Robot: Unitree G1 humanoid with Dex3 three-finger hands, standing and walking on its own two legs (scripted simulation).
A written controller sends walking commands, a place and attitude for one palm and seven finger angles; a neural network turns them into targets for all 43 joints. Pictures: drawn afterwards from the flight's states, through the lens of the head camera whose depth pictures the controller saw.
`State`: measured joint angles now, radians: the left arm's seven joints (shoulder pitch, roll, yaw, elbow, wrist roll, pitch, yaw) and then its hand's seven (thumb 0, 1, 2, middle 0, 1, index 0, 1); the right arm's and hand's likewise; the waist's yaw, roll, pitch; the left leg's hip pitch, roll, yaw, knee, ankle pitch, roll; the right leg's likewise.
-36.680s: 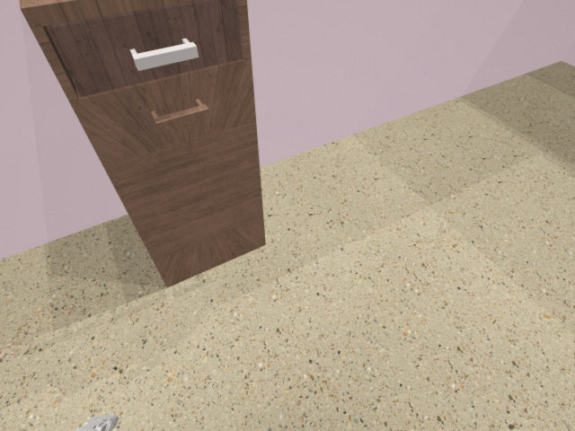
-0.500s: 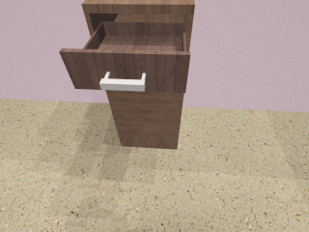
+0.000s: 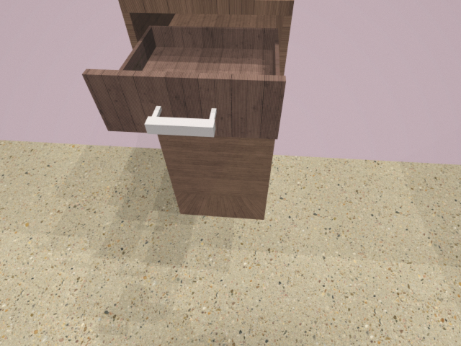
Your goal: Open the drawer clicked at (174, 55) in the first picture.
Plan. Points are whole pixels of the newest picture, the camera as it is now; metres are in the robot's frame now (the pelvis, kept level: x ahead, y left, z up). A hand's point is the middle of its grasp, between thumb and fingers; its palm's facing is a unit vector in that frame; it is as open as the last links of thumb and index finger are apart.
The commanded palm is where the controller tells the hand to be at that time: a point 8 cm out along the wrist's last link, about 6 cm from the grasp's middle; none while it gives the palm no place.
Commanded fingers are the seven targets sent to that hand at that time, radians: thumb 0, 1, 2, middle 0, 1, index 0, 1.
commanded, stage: look to check the result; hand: left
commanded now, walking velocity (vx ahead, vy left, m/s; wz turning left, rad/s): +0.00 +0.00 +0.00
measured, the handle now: (183, 119) +0.50 +0.12 +0.12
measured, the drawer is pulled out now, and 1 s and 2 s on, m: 0.30 0.30 0.30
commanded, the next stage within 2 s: stand and wait in 0.24 s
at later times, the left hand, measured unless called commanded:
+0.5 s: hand out of the picture +0.03 +0.17 -0.17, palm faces +0.04 -0.98 -0.22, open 7.3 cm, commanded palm none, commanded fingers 0.00 0.90 0.90 -0.20 -0.30 -0.20 -0.30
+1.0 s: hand out of the picture +0.02 +0.17 -0.17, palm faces +0.03 -0.98 -0.20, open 7.3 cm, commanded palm none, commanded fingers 0.00 0.90 0.90 -0.20 -0.30 -0.20 -0.30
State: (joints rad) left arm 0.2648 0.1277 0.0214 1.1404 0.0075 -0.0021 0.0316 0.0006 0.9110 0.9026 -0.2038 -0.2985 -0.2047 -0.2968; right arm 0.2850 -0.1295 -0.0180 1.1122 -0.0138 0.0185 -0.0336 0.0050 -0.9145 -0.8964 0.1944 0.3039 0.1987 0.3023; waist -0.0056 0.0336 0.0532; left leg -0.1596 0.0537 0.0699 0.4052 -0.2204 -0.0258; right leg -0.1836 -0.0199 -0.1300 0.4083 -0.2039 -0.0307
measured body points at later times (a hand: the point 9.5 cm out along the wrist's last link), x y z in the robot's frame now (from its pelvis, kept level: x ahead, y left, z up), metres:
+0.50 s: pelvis +0.01 -0.01 +0.00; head +0.03 -0.02 +0.45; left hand +0.03 +0.22 -0.15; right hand +0.00 -0.22 -0.17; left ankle +0.00 +0.13 -0.74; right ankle +0.01 -0.10 -0.74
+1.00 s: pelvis +0.01 +0.00 +0.00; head +0.03 -0.01 +0.45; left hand +0.02 +0.22 -0.16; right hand +0.00 -0.22 -0.16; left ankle +0.00 +0.13 -0.74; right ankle +0.01 -0.10 -0.74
